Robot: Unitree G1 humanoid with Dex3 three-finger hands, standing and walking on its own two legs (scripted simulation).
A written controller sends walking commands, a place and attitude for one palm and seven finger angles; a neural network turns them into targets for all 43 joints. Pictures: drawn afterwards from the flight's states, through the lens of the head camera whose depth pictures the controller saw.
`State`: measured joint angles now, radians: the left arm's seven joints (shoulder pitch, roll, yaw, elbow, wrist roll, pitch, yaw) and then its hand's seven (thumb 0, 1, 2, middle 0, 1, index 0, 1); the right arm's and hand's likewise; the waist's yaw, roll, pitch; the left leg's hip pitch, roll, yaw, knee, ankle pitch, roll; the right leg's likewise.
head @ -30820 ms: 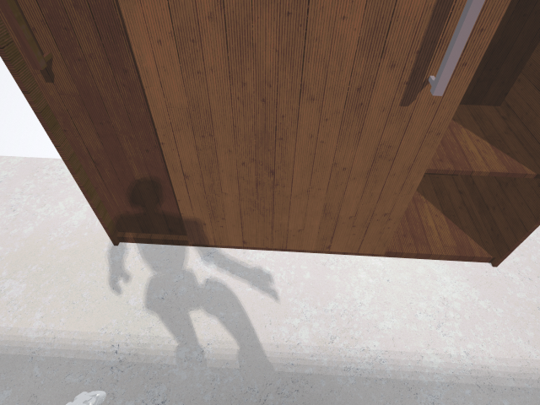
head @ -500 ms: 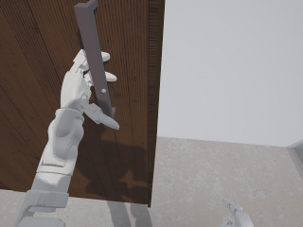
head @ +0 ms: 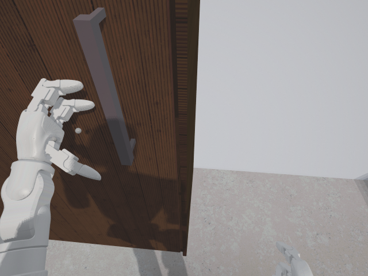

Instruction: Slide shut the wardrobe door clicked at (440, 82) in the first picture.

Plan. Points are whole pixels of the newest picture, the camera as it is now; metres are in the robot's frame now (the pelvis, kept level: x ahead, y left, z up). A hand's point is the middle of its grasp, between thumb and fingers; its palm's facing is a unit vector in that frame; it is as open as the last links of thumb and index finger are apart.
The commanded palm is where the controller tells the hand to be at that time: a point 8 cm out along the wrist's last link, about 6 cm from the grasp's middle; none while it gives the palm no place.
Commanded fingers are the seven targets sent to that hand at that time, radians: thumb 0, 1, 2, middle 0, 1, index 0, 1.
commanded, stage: slip the hand off the handle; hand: left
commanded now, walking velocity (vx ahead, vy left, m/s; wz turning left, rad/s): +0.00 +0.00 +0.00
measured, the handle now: (116, 101) +0.36 +0.17 +0.23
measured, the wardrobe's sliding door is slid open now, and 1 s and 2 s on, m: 0.01 0.01 0.01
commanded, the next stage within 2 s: draw the hand back to the body in 0.56 s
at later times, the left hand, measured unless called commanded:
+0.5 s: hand (62, 169) +0.21 +0.21 +0.21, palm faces +0.14 -0.98 -0.11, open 14.7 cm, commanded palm +0.17 +0.26 +0.21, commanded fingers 0.00 -0.55 0.20 -0.25 -1.15 -0.25 -1.15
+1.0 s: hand (59, 187) +0.19 +0.21 +0.20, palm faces +0.10 -0.99 -0.12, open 14.7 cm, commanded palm +0.15 +0.26 +0.20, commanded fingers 0.00 -0.55 0.20 -0.25 -1.15 -0.25 -1.15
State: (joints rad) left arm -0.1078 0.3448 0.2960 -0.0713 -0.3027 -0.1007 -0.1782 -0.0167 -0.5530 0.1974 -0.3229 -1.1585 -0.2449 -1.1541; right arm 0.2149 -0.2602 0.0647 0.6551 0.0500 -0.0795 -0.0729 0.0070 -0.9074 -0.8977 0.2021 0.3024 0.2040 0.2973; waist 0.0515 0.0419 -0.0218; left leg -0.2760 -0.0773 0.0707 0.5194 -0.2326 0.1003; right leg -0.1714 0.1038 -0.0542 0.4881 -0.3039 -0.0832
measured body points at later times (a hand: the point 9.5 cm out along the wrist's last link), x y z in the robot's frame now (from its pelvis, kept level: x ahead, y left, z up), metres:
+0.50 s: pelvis -0.02 -0.02 +0.00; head -0.05 -0.04 +0.45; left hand +0.20 +0.26 +0.22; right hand +0.19 -0.23 -0.07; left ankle +0.03 +0.05 -0.73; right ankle -0.03 -0.06 -0.73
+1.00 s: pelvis -0.01 -0.02 +0.00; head -0.06 -0.05 +0.44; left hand +0.18 +0.26 +0.21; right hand +0.22 -0.23 -0.05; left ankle +0.03 +0.04 -0.73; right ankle -0.03 -0.06 -0.73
